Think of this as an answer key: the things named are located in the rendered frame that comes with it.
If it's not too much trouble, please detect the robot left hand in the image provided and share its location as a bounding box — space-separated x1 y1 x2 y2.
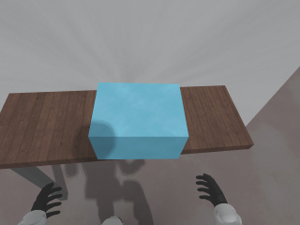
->
31 182 63 218

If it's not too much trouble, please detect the robot left forearm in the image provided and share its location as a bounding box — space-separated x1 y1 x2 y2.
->
18 210 47 225

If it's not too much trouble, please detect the robot right hand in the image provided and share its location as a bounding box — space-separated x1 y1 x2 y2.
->
196 173 227 207

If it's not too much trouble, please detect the robot right forearm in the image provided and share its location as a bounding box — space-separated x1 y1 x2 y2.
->
214 203 242 225

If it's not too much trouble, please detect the table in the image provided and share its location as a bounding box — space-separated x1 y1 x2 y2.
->
0 85 254 201

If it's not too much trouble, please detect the carton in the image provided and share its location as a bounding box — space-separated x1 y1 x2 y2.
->
88 82 189 159

